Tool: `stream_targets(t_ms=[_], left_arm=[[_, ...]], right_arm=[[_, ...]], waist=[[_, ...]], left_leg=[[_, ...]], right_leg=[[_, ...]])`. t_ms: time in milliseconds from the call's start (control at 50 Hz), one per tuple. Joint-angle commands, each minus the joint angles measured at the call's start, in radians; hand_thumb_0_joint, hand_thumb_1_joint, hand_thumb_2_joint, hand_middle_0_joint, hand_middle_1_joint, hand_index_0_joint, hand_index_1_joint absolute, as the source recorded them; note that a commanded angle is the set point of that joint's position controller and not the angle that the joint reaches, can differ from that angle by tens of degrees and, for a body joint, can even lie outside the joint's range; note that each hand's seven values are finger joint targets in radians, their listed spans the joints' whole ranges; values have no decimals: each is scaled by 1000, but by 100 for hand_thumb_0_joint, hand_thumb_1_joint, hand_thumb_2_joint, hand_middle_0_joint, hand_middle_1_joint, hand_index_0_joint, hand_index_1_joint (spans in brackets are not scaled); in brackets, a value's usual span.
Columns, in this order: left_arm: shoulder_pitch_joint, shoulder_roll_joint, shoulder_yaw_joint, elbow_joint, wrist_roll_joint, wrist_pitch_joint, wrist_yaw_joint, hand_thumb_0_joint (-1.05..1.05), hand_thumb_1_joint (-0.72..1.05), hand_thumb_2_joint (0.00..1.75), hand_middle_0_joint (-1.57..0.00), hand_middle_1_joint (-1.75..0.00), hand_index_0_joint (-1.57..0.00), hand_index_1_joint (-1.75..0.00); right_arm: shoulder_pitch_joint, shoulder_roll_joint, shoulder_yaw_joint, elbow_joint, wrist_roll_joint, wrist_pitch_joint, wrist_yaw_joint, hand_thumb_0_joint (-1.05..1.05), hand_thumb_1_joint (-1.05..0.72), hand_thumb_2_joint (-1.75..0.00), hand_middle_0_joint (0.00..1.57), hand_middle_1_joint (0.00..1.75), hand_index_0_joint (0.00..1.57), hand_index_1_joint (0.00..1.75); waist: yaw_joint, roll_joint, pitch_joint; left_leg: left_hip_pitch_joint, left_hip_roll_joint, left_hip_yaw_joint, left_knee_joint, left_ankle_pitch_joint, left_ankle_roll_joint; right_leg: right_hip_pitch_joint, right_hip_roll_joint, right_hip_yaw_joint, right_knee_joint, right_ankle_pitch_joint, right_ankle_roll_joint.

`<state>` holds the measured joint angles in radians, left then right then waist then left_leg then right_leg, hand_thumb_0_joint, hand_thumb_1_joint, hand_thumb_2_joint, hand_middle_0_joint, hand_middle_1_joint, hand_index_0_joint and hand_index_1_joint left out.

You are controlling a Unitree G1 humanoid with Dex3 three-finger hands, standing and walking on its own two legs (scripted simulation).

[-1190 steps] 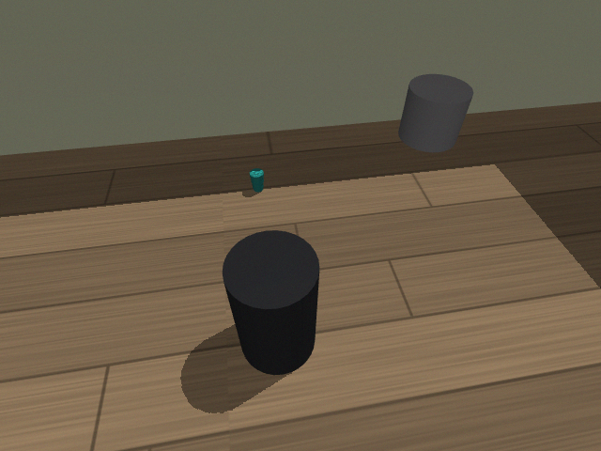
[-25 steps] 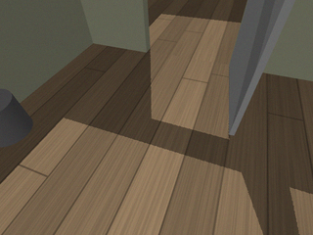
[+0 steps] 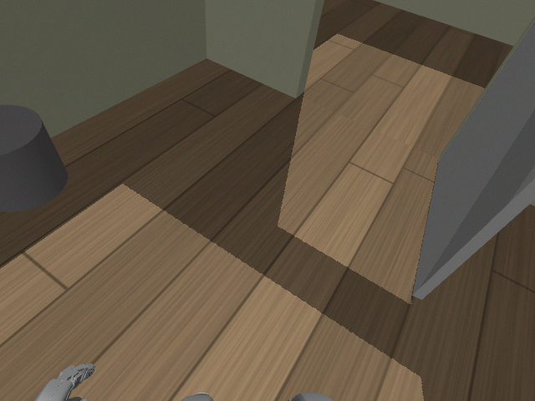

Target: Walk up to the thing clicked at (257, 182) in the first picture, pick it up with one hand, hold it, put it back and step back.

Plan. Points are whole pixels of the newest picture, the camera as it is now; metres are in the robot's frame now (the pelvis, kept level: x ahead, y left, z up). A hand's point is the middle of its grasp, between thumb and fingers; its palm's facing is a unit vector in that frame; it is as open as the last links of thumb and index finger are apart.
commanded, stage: walk up
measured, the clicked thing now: out of the picture +0.06 +1.36 -0.69
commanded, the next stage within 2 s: none
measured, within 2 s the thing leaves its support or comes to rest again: neither
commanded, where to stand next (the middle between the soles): +0.26 -0.06 m, yaw +89 degrees
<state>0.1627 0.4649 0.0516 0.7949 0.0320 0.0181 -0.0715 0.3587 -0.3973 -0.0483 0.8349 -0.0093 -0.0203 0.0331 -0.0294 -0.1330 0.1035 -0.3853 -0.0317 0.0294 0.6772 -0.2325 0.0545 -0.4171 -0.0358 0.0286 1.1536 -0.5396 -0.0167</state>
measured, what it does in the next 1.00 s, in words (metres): walks ahead, turning left: right foot, then left foot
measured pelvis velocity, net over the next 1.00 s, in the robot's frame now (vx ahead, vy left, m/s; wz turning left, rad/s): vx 0.30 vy -0.18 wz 0.88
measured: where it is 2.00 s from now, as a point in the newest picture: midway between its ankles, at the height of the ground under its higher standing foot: (274, 400)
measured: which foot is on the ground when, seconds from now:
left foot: down 0.00-0.32, up 0.34-0.72, down 0.74-1.00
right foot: up 0.00-0.30, down 0.32-0.78, up 0.80-0.98, down 1.00-1.00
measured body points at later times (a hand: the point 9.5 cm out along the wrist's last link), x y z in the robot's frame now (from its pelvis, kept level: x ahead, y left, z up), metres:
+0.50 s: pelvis +0.19 -0.14 +0.03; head +0.22 -0.15 +0.47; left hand +0.12 +0.19 -0.06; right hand +0.42 -0.42 -0.08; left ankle +0.16 -0.01 -0.64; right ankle +0.24 -0.23 -0.71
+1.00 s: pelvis +0.30 -0.18 +0.00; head +0.35 -0.16 +0.44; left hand +0.12 +0.11 -0.09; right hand +0.63 -0.27 -0.11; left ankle +0.25 -0.05 -0.71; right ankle +0.45 -0.22 -0.72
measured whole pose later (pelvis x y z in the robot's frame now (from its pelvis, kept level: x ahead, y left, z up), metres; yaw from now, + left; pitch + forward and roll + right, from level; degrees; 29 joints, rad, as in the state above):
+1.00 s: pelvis +0.30 -0.18 +0.00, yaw +50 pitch -2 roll +1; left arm 0.26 0.41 0.03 0.75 -0.02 -0.03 0.04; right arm 0.17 -0.41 -0.08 0.63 -0.07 0.09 0.06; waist -0.02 0.03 0.15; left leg -0.41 -0.09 -0.10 0.74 -0.30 0.02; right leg -0.41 -0.09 -0.02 0.74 -0.30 0.01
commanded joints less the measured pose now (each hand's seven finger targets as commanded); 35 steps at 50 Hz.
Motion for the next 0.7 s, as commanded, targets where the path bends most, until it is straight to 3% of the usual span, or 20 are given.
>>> stream_targets(t_ms=[0, 40, 100, 140, 180, 220, 260, 280, 300, 320, 340, 360, 400, 440, 460, 500, 520, 580, 620, 680], left_arm=[[37, 223, 79, -80, 2, -16, -7, 0, 90, 90, -20, -30, -20, -30], [26, 205, 86, -88, 9, -2, -19, 0, 90, 90, -20, -30, -20, -30], [-41, 177, 93, -121, 9, 6, -34, 0, 90, 90, -20, -30, -20, -30], [-75, 165, 96, -142, 6, 7, -38, 0, 90, 90, -20, -30, -20, -30], [-87, 163, 100, -160, 2, 4, -41, 0, 90, 90, -20, -30, -20, -30], [-107, 157, 102, -159, -6, -8, -33, 0, 90, 90, -20, -30, -20, -30], [66, 144, 108, -104, -14, -23, -12, 0, 90, 90, -20, -30, -20, -30], [171, 200, 126, -78, -3, -35, 7, 0, 90, 90, -20, -30, -20, -30], [237, 286, 141, -63, 17, -41, 18, 0, 90, 90, -20, -30, -20, -30], [83, 327, 138, -113, 26, -42, 20, 0, 90, 90, -20, -30, -20, -30], [-20, 326, 130, -132, 16, -40, 14, 0, 90, 90, -20, -30, -20, -30], [-33, 262, 110, -130, 11, -46, 13, 0, 90, 90, -20, -30, -20, -30], [-55, 196, 85, -101, 0, -56, 27, 0, 90, 90, -20, -30, -20, -30], [0, 188, 79, -77, -5, -65, 34, 0, 90, 90, -20, -30, -20, -30], [35, 182, 78, -73, -8, -70, 39, 0, 90, 90, -20, -30, -20, -30], [77, 174, 74, -72, -14, -71, 52, 0, 90, 90, -20, -30, -20, -30], [77, 171, 75, -78, -15, -68, 56, 0, 90, 90, -20, -30, -20, -30], [91, 178, 75, -96, -14, -55, 67, 0, 90, 90, -20, -30, -20, -30], [83, 187, 78, -106, -13, -48, 74, 0, 90, 90, -20, -30, -20, -30], [100, 206, 79, -113, -22, -44, 86, 0, 90, 90, -20, -30, -20, -30]], right_arm=[[-2, -328, -81, -100, 5, -40, -36, 0, -90, -90, 20, 30, 20, 30], [12, -317, -78, -101, 2, -46, -40, 0, -90, -90, 20, 30, 20, 30], [48, -321, -86, -98, -4, -47, -50, 0, -90, -90, 20, 30, 20, 30], [65, -335, -91, -97, -7, -47, -57, 0, -90, -90, 20, 30, 20, 30], [42, -356, -101, -102, -11, -46, -66, 0, -90, -90, 20, 30, 20, 30], [26, -351, -99, -113, -23, -40, -69, 0, -90, -90, 20, 30, 20, 30], [-71, -324, -86, -136, -28, -30, -70, 0, -90, -90, 20, 30, 20, 30], [-45, -240, -58, -138, -22, -26, -75, 0, -90, -90, 20, 30, 20, 30], [-13, -133, -26, -141, -17, -21, -77, 0, -90, -90, 20, 30, 20, 30], [23, -161, -34, -151, -6, -15, -85, 0, -90, -90, 20, 30, 20, 30], [2, -252, -60, -125, -9, -17, -92, 0, -90, -90, 20, 30, 20, 30], [-9, -278, -71, -83, -5, -17, -77, 0, -90, -90, 20, 30, 20, 30], [51, -256, -62, -49, 7, -8, -41, 0, -90, -90, 20, 30, 20, 30], [4, -218, -51, -62, 1, 4, -9, 0, -90, -90, 20, 30, 20, 30], [-33, -202, -45, -75, -3, 10, 1, 0, -90, -90, 20, 30, 20, 30], [-86, -177, -38, -102, -11, 23, 14, 0, -90, -90, 20, 30, 20, 30], [-99, -173, -38, -114, -12, 29, 20, 0, -90, -90, 20, 30, 20, 30], [-145, -172, -50, -148, -9, 47, 30, 0, -90, -90, 20, 30, 20, 30], [-155, -174, -58, -167, -9, 57, 31, 0, -90, -90, 20, 30, 20, 30], [-125, -197, -74, -188, -18, 71, 26, 0, -90, -90, 20, 30, 20, 30]], waist=[[62, 279, -76], [68, 267, -69], [49, 273, -55], [38, 300, -52], [48, 332, -42], [43, 321, -38], [156, 317, -77], [210, 167, -139], [226, -148, -178], [152, -223, -139], [100, -165, -72], [77, -59, -18], [41, -55, -41], [57, -72, -28], [74, -65, -24], [90, -43, -37], [91, -38, -54], [100, -1, -75], [95, 3, -78], [65, 31, -124]], left_leg=[[101, 228, -526, -464, -391, 158], [76, 190, -468, -455, -352, 139], [75, 166, -443, -425, -302, 129], [103, 171, -461, -411, -291, 135], [99, 197, -491, -380, -288, 147], [29, 174, -485, -326, -233, 139], [-84, 112, -427, -171, -87, 82], [-230, 33, -357, 29, -129, 31], [-381, -94, -189, 319, -344, 4], [-485, -59, -102, 472, -323, -30], [-412, 34, -119, 532, -260, -29], [-359, 63, -114, 522, -184, -33], [-261, 97, -103, 433, -78, -29], [-236, 90, -61, 332, -45, -30], [-241, 81, -47, 280, -33, -35], [-222, 67, -22, 193, -13, -41], [-198, 66, -1, 148, 17, -45], [-95, 53, 42, 43, 65, -40], [-35, 61, 61, 18, 64, -31], [105, 23, 76, -26, 0, 12]], right_leg=[[-135, -28, 43, -65, 131, 19], [-121, -12, 36, -117, 213, 29], [-120, 0, 33, -208, 241, 36], [-134, 2, 36, -261, 226, 35], [-116, -17, 53, -311, 181, 21], [-18, 4, 38, -413, 134, 6], [243, 11, 17, -609, 229, -27], [457, -28, 93, -679, 213, -34], [537, -242, 337, -831, -82, -40], [428, -449, 631, -1008, -351, -116], [272, -456, 696, -1082, -386, -149], [225, -379, 548, -1024, -239, -140], [243, -243, 218, -921, 33, -87], [285, -232, 89, -882, 347, -82], [332, -235, 43, -857, 544, -67], [394, -240, -40, -813, 802, -30], [418, -242, -78, -800, 861, -14], [408, -243, -156, -771, 890, 46], [369, -275, -177, -739, 890, 50], [324, -278, -209, -572, 1031, 76]])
